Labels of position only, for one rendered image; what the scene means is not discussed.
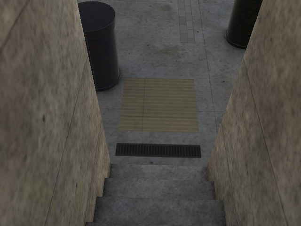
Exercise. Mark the stairs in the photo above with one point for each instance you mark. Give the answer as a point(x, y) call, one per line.
point(158, 195)

